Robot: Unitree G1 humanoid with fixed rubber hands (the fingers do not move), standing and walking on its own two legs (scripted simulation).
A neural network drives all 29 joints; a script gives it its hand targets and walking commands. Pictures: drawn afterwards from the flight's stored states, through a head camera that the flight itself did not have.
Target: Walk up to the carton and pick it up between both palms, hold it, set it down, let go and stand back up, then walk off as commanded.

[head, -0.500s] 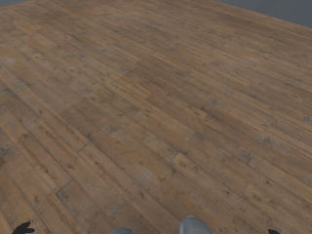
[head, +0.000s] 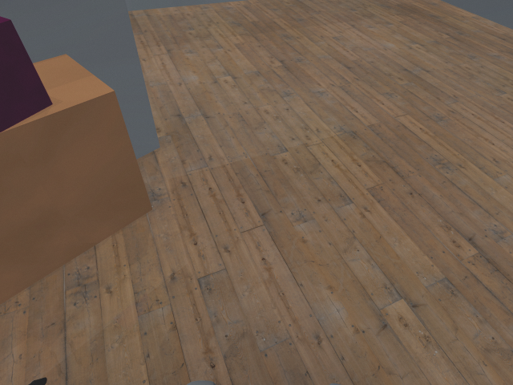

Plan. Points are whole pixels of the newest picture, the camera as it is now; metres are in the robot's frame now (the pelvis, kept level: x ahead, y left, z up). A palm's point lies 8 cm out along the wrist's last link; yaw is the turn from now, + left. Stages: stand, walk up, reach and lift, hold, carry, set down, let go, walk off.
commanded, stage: walk up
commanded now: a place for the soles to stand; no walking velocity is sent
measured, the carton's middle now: out of the picture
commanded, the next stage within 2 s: none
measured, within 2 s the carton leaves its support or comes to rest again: neither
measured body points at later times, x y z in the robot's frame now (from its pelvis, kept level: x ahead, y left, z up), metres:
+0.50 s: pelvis +0.11 +0.06 +0.02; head +0.15 +0.05 +0.47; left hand +0.04 +0.39 -0.08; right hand +0.32 -0.19 -0.11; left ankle +0.15 +0.21 -0.68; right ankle +0.13 -0.06 -0.71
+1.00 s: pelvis +0.28 +0.15 -0.02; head +0.29 +0.16 +0.43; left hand +0.17 +0.46 -0.13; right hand +0.50 -0.07 -0.13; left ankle +0.20 +0.25 -0.70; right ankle +0.40 +0.08 -0.71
